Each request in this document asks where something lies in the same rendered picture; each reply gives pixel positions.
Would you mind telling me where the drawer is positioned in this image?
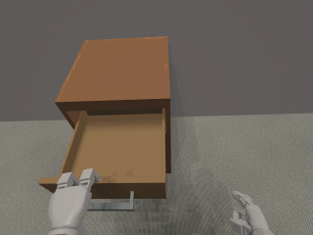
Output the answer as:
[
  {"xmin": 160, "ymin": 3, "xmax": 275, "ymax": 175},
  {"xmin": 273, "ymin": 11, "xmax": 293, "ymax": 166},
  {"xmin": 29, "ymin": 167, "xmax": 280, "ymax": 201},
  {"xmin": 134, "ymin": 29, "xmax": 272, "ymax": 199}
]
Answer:
[{"xmin": 38, "ymin": 108, "xmax": 166, "ymax": 199}]

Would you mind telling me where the left robot hand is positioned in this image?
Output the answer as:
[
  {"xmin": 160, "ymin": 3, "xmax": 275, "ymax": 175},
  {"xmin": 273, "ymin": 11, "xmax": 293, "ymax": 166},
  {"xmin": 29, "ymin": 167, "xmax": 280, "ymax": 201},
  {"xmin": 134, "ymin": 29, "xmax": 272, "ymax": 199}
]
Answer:
[{"xmin": 48, "ymin": 167, "xmax": 101, "ymax": 235}]

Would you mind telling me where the right robot hand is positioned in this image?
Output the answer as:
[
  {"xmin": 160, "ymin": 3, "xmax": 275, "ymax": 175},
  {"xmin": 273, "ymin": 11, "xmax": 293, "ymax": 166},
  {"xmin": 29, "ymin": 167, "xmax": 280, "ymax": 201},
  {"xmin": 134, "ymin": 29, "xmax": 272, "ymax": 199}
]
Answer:
[{"xmin": 230, "ymin": 190, "xmax": 270, "ymax": 235}]

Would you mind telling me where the handle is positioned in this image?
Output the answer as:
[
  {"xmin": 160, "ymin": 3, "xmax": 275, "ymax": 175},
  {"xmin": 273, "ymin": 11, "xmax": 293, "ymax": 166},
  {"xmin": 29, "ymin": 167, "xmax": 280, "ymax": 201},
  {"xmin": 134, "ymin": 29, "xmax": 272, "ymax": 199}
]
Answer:
[{"xmin": 87, "ymin": 191, "xmax": 134, "ymax": 212}]

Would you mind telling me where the cabinet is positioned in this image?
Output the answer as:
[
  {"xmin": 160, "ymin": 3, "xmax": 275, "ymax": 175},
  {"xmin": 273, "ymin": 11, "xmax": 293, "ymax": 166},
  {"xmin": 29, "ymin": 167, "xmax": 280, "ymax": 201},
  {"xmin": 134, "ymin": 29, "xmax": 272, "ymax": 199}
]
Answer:
[{"xmin": 55, "ymin": 36, "xmax": 171, "ymax": 173}]

